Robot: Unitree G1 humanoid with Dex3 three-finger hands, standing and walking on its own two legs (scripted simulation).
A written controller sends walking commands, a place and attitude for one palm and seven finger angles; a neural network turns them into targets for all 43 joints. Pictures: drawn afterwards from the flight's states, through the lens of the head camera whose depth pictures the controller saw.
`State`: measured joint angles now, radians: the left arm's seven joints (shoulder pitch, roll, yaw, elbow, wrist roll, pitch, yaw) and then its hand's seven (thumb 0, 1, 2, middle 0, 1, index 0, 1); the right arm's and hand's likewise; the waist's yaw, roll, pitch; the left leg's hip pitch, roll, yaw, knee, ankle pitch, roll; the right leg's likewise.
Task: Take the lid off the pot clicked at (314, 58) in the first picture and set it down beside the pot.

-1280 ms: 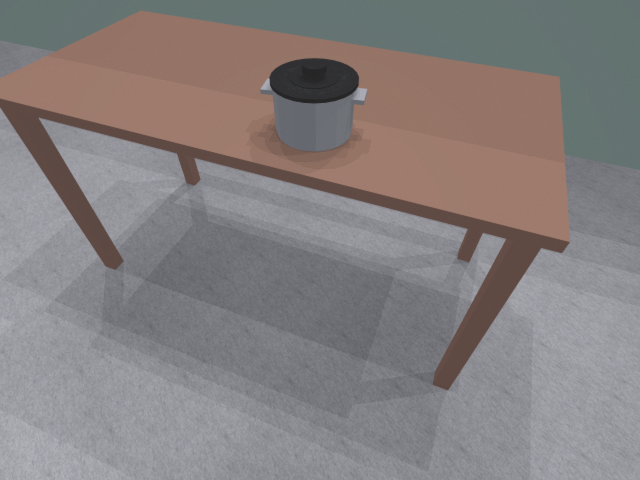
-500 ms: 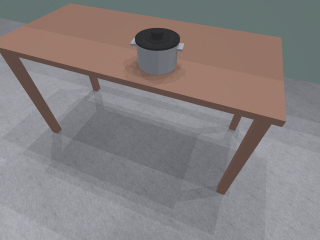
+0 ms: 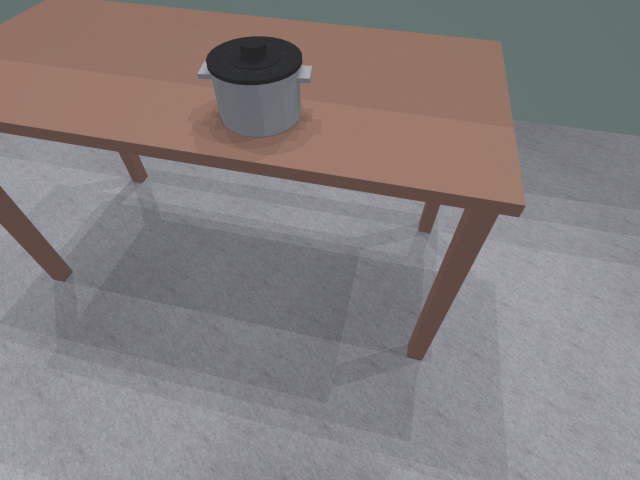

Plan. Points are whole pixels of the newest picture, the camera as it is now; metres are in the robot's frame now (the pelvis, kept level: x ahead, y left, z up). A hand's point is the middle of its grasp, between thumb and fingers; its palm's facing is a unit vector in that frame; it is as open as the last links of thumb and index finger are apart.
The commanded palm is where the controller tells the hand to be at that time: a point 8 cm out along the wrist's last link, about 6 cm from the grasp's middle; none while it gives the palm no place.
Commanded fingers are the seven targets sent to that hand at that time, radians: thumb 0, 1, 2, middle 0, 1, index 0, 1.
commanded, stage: turn to face it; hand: left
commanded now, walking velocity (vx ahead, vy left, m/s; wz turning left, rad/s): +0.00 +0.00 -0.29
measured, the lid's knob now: (253, 46) +0.82 +0.18 +0.14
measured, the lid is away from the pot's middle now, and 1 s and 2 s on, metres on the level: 0.00 0.00 0.00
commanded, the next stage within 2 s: take the last steps up to it in 0.10 s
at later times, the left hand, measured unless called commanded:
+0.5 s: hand out of the picture +0.05 +0.17 -0.15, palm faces -0.02 -0.98 -0.19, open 7.4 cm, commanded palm none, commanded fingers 0.00 0.90 0.90 -0.20 -0.30 -0.20 -0.30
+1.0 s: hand (215, 413) +0.23 +0.18 -0.14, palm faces +0.01 -0.97 -0.26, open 7.4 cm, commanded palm none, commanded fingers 0.00 0.90 0.90 -0.20 -0.30 -0.20 -0.30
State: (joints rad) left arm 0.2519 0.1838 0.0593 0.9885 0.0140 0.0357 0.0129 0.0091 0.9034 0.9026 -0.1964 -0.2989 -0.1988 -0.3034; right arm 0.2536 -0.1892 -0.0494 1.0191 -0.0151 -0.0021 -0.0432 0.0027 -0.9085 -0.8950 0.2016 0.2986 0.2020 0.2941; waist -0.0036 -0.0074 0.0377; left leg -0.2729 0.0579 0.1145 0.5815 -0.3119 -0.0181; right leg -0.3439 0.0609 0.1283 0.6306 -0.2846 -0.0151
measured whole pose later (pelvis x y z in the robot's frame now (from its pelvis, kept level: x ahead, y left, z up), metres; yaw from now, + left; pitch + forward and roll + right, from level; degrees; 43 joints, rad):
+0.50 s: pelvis +0.03 -0.01 +0.02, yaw -6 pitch +0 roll +1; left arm 0.34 0.16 0.06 1.02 0.03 -0.02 0.00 0.01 0.90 0.90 -0.20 -0.30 -0.20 -0.30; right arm 0.29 -0.19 -0.05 1.02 -0.02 0.00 0.01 0.00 -0.91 -0.90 0.20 0.30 0.20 0.29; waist 0.02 -0.02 0.01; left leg -0.35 0.04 0.07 0.71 -0.38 0.01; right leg -0.19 -0.02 0.01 0.44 -0.25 -0.03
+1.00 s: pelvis +0.16 -0.01 +0.00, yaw -4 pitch -1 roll +2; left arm 0.26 0.13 0.05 0.96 0.02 -0.06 0.02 0.01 0.90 0.90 -0.20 -0.30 -0.20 -0.30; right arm 0.37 -0.16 -0.04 1.09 -0.03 0.00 0.00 0.01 -0.91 -0.89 0.20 0.30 0.20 0.29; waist 0.00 0.05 0.03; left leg -0.41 0.02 0.04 1.09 -0.37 0.04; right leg -0.35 -0.07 -0.13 0.59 -0.23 -0.05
